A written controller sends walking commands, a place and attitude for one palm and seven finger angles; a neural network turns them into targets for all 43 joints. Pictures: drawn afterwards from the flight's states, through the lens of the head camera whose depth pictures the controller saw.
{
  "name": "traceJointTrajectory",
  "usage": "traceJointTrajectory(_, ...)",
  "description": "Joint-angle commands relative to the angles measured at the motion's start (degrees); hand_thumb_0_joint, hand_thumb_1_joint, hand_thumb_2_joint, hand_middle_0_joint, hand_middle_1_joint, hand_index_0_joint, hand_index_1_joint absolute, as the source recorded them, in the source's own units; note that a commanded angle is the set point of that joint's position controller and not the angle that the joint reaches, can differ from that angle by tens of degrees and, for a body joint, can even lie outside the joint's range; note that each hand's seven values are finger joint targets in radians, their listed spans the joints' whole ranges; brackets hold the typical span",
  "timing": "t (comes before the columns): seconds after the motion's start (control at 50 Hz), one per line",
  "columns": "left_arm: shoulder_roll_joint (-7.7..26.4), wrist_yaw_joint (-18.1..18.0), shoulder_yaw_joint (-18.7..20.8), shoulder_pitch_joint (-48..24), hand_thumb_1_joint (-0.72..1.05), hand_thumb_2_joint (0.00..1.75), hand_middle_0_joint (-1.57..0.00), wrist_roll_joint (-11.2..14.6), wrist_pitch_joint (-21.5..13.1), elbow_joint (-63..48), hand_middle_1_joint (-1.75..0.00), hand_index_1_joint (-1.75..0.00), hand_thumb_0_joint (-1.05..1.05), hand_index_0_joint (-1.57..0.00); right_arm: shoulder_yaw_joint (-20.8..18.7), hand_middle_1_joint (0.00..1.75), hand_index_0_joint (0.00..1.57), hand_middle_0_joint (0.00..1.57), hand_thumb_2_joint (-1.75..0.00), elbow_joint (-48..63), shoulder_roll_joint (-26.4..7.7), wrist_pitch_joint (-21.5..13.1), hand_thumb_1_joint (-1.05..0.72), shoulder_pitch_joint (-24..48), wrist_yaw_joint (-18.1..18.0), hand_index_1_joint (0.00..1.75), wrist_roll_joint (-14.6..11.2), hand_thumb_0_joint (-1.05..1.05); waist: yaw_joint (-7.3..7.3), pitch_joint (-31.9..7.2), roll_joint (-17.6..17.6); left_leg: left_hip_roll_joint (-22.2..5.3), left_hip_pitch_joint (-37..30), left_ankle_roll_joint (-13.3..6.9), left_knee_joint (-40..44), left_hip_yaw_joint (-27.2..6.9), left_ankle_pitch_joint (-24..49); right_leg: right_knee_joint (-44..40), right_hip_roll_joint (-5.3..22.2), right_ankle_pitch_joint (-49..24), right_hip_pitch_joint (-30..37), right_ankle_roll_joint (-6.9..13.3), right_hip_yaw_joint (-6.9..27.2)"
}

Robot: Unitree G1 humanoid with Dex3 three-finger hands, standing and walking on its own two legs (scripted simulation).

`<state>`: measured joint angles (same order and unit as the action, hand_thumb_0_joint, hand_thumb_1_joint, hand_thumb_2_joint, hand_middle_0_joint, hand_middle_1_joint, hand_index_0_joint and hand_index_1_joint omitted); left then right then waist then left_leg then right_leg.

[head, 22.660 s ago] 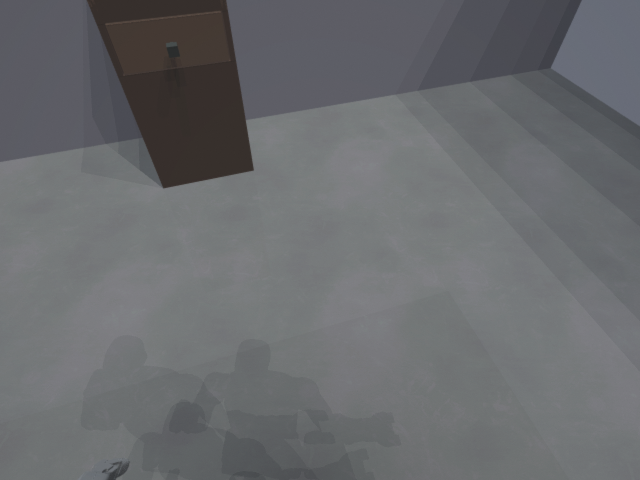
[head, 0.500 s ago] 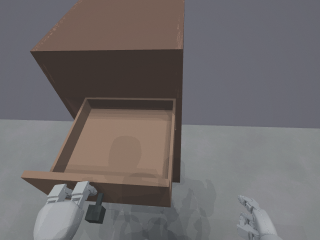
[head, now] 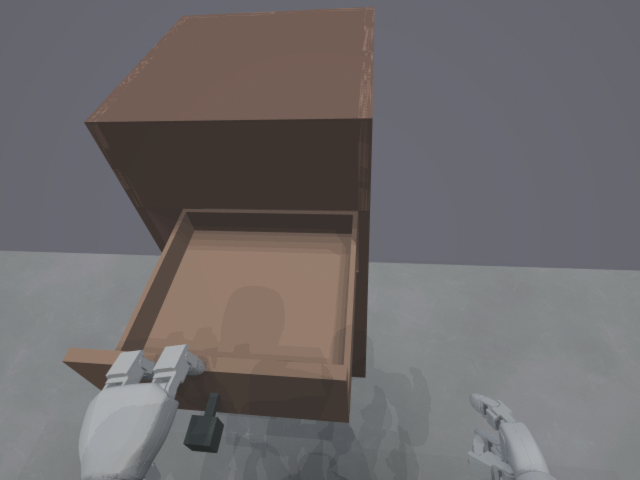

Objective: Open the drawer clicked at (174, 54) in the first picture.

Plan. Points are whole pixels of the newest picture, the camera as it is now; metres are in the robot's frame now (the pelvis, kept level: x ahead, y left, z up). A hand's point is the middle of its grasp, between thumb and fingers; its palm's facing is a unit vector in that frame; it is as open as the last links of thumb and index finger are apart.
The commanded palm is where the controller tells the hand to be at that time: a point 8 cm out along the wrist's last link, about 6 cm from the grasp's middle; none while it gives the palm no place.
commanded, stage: lift the hand off the handle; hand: left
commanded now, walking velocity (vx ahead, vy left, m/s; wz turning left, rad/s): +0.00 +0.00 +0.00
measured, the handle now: (208, 420) +0.21 +0.20 -0.09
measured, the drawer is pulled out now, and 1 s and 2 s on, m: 0.30 0.30 0.30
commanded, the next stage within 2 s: draw the hand back to the body in 0.52 s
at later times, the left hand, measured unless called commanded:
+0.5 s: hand (147, 421) +0.17 +0.21 +0.06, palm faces +0.03 -0.15 -0.99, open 13.9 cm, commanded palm +0.14 +0.20 +0.12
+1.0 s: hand (120, 411) +0.17 +0.22 +0.09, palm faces +0.02 -0.13 -0.99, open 13.9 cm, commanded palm +0.14 +0.22 +0.15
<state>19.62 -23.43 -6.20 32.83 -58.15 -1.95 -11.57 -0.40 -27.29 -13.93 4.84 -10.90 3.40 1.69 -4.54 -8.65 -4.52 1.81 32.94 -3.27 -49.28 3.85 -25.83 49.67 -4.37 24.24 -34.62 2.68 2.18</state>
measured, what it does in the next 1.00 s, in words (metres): stands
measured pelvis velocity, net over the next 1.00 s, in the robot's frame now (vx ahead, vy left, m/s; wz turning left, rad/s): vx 0.01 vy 0.00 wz -0.01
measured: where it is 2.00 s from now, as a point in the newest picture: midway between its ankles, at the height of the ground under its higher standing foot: outside the picture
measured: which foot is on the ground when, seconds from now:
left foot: down 0.00-1.00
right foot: down 0.00-1.00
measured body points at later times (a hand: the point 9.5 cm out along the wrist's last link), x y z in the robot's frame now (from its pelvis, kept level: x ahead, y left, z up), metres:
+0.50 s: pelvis +0.01 +0.00 +0.01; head +0.02 -0.04 +0.46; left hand +0.16 +0.21 +0.12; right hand +0.22 -0.21 -0.08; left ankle -0.01 +0.08 -0.70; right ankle +0.00 -0.09 -0.70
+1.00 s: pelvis +0.01 +0.00 +0.02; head +0.02 -0.04 +0.47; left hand +0.16 +0.23 +0.14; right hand +0.22 -0.21 -0.07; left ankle -0.01 +0.08 -0.70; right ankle +0.00 -0.09 -0.70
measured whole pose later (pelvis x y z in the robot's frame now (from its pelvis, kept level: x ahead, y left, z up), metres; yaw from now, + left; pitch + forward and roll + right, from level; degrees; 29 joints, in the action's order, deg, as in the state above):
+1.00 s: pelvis +0.01 +0.00 +0.02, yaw +0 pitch +5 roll +0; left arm 24.2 -15.2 -0.5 36.7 -53.2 -1.7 -21.5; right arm -0.5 -29.1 -14.4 4.2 -10.3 3.0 0.8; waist -5.9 -6.0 -5.7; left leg 1.6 22.5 -3.0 -39.1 3.7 -22.1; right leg 39.3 -4.7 20.3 -24.2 2.7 2.9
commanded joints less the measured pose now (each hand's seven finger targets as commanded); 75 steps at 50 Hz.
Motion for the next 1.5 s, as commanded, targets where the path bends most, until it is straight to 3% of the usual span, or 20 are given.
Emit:
traceJointTrajectory(0.0,7.4,-1.9,5.5,1.5,-0.50,0.30,-0.30,0.4,-0.4,-12.5,-1.20,-1.20,0.00,-0.30,-2.0,0.30,0.20,0.20,-0.90,10.2,-4.8,-3.2,-0.90,7.3,-0.3,0.30,-0.7,0.00,-0.38,-4.8,4.1,-2.4,-9.1,1.5,7.0,-5.1,14.9,-9.9,2.4,-12.4,2.1,1.9,4.1)
traceJointTrajectory(0.14,7.4,-0.9,5.4,0.2,-0.50,0.30,-0.30,0.5,0.5,-16.0,-1.20,-1.20,0.00,-0.30,-1.9,0.30,0.20,0.20,-0.90,10.3,-4.8,-3.3,-0.90,7.2,0.2,0.30,-0.5,0.00,-0.12,-6.8,3.7,-2.5,-11.7,1.5,7.7,-5.1,16.9,-10.8,2.5,-13.5,3.4,1.9,5.1)
traceJointTrajectory(0.16,6.6,-0.5,4.5,1.0,-0.50,0.30,-0.30,1.4,0.4,-15.6,-1.20,-1.20,0.00,-0.30,-2.0,0.30,0.20,0.20,-0.90,10.2,-4.6,-3.3,-0.90,7.6,-0.1,0.30,-1.0,0.00,0.02,-4.2,4.2,-2.6,-11.2,1.4,8.4,-5.3,16.1,-11.2,2.5,-13.7,3.9,1.8,4.5)
traceJointTrajectory(0.24,10.0,0.1,8.3,1.1,-0.50,0.30,-0.30,0.8,0.3,-16.0,-1.20,-1.20,0.00,-0.30,-1.6,0.30,0.20,0.20,-0.90,9.9,-4.9,-3.5,-0.90,7.4,0.0,0.30,-0.6,0.00,-0.41,-5.0,6.1,-2.4,-11.6,1.5,8.4,-5.0,16.1,-12.5,2.6,-14.8,4.7,1.8,6.6)
traceJointTrajectory(0.32,8.8,1.0,7.0,2.4,-0.50,0.30,-0.30,1.8,-0.1,-18.8,-1.20,-1.20,0.00,-0.30,-1.9,0.30,0.20,0.20,-0.90,9.9,-4.6,-3.7,-0.90,8.1,0.1,0.30,-1.0,0.00,-0.60,-4.0,2.8,-2.6,-13.2,1.6,9.2,-5.3,18.3,-12.9,2.6,-16.4,5.6,2.2,6.5)
traceJointTrajectory(0.46,7.6,1.9,6.7,4.1,-0.50,0.30,-0.30,2.3,-0.2,-17.8,-1.20,-1.20,0.00,-0.30,-1.9,0.30,0.20,0.20,-0.90,9.6,-4.5,-3.6,-0.90,7.8,0.2,0.30,-1.0,0.00,-0.13,-1.7,5.1,-2.5,-12.7,1.3,9.7,-5.0,16.5,-14.1,2.8,-16.4,5.9,1.6,6.3)
traceJointTrajectory(0.54,10.1,2.2,8.7,2.4,-0.50,0.30,-0.30,1.4,-0.4,-19.9,-1.20,-1.20,0.00,-0.30,-1.9,0.30,0.20,0.20,-0.90,9.8,-4.9,-3.6,-0.90,6.9,0.4,0.30,-0.3,0.00,-0.54,-5.3,4.5,-2.6,-14.5,1.5,9.2,-4.8,17.8,-14.1,2.7,-15.9,5.6,1.9,7.7)
traceJointTrajectory(0.56,7.6,2.3,6.2,4.3,-0.50,0.30,-0.30,2.3,-0.7,-19.7,-1.20,-1.20,0.00,-0.30,-2.0,0.30,0.20,0.20,-0.90,10.0,-4.5,-3.7,-0.90,7.6,0.2,0.30,-0.8,0.00,-0.64,-3.2,4.0,-2.4,-13.9,1.2,9.9,-5.0,17.0,-14.1,2.8,-16.4,6.5,1.8,6.6)
traceJointTrajectory(0.6,9.2,2.1,7.8,2.8,-0.50,0.30,-0.30,1.7,-1.0,-19.0,-1.20,-1.20,0.00,-0.30,-1.9,0.30,0.20,0.20,-0.90,9.7,-4.7,-3.6,-0.90,7.5,0.0,0.30,-0.6,0.00,-0.52,-1.9,4.3,-2.5,-13.3,1.4,9.8,-5.0,16.2,-14.4,2.7,-15.1,5.3,1.9,6.9)
traceJointTrajectory(0.64,12.1,1.5,10.5,0.9,-0.50,0.30,-0.30,0.7,-0.8,-21.4,-1.20,-1.20,0.00,-0.30,-1.8,0.30,0.20,0.20,-0.90,9.9,-4.9,-3.5,-0.90,7.1,0.2,0.30,0.1,0.00,-0.96,-5.5,3.3,-2.3,-14.7,1.6,9.4,-5.0,16.9,-14.4,2.8,-14.4,5.4,2.1,8.2)
traceJointTrajectory(0.84,12.2,4.3,12.1,4.4,-0.50,0.30,-0.30,4.7,0.1,-20.0,-1.20,-1.20,0.00,-0.30,-1.6,0.30,0.20,0.20,-0.90,8.4,-4.9,-3.7,-0.90,9.0,-0.3,0.30,-1.3,0.00,-1.20,-4.1,4.4,-2.4,-15.5,1.3,12.6,-5.0,20.4,-16.5,3.6,-21.0,11.1,1.0,6.8)
traceJointTrajectory(0.86,10.9,4.9,10.5,4.7,-0.50,0.30,-0.30,5.5,0.0,-20.4,-1.20,-1.20,0.00,-0.30,-1.9,0.30,0.20,0.20,-0.90,8.4,-4.7,-3.7,-0.90,9.5,-0.6,0.30,-1.6,0.00,-0.95,-1.2,4.6,-2.5,-15.4,1.1,13.2,-5.2,19.5,-17.2,3.5,-20.0,10.7,1.1,6.8)
traceJointTrajectory(0.94,15.0,5.9,14.1,1.6,-0.50,0.30,-0.30,4.4,-0.7,-22.3,-1.20,-1.20,0.00,-0.30,-1.6,0.30,0.20,0.20,-0.90,8.3,-5.3,-3.8,-0.90,8.5,-0.9,0.30,-0.8,0.00,-1.39,-2.7,3.9,-2.7,-17.3,1.1,13.9,-5.1,18.5,-18.7,3.6,-16.5,10.3,1.1,7.4)
traceJointTrajectory(1.2,16.4,8.8,16.7,1.9,-0.50,0.30,-0.30,8.1,-1.3,-22.9,-1.20,-1.20,0.00,-0.30,-1.9,0.30,0.20,0.20,-0.90,7.6,-5.6,-3.4,-0.90,9.9,-2.2,0.30,-1.8,0.00,-1.58,-0.6,4.1,-2.8,-19.9,1.1,16.9,-5.2,20.1,-21.5,4.0,-18.8,13.7,0.5,5.8)
traceJointTrajectory(1.22,-3.5,11.7,12.5,0.8,-0.47,0.32,-0.30,49.6,-2.0,-24.9,-1.18,-1.18,0.00,-0.30,-1.4,0.30,0.20,0.20,-0.90,9.6,-2.3,-7.1,-0.90,5.3,-3.8,0.30,-3.5,0.00,3.85,2.7,4.1,-5.2,-28.4,-0.3,19.1,-6.6,17.9,-21.5,4.0,-15.8,18.3,-0.1,-0.2)
traceJointTrajectory(1.24,2.1,12.5,15.5,4.1,-0.43,0.33,-0.29,51.7,-3.0,-20.7,-1.15,-1.15,0.00,-0.29,-0.8,0.30,0.20,0.20,-0.90,8.1,-3.4,-9.5,-0.90,4.9,-5.1,0.30,-3.9,0.00,2.61,1.7,4.7,-5.7,-28.6,0.0,20.5,-6.8,19.2,-21.1,3.8,-12.4,18.4,-0.5,-1.2)
traceJointTrajectory(1.26,2.7,13.3,16.4,5.5,-0.40,0.34,-0.29,56.1,-3.7,-24.4,-1.13,-1.13,0.00,-0.29,-0.6,0.30,0.20,0.20,-0.90,7.9,-3.3,-9.8,-0.90,5.8,-6.9,0.30,-3.6,0.00,2.02,3.1,6.6,-5.8,-26.8,0.5,21.6,-6.9,21.2,-22.5,4.5,-14.3,20.6,-0.7,-2.0)
traceJointTrajectory(1.32,8.1,13.6,20.8,-0.7,-0.29,0.39,-0.29,58.7,-6.1,-29.8,-1.07,-1.07,0.00,-0.29,-0.1,0.30,0.20,0.20,-0.90,6.1,-3.9,-13.1,-0.90,6.5,-9.1,0.30,-2.9,0.00,1.89,4.8,2.3,-4.7,-25.8,1.1,22.7,-5.9,20.8,-25.9,5.5,-16.9,22.1,-0.6,-0.7)
traceJointTrajectory(1.42,6.3,14.8,20.9,-0.2,-0.12,0.47,-0.27,59.7,-7.1,-28.7,-0.95,-0.95,0.00,-0.27,0.4,0.30,0.20,0.20,-0.90,3.3,-3.4,-16.1,-0.90,6.2,-8.7,0.30,-2.7,0.00,1.61,8.1,-2.1,-5.1,-25.3,2.5,24.8,-6.6,24.7,-27.7,5.6,-18.7,23.6,0.0,-1.4)
traceJointTrajectory(1.48,5.7,15.6,21.3,0.7,-0.01,0.51,-0.26,60.5,-7.6,-28.8,-0.88,-0.88,0.00,-0.26,0.3,0.30,0.20,0.20,-0.90,3.0,-3.5,-16.3,-0.90,6.2,-8.1,0.30,-2.6,0.00,1.53,5.8,0.3,-5.3,-26.1,2.8,25.8,-6.5,26.5,-27.3,5.6,-20.0,25.5,-0.3,-2.1)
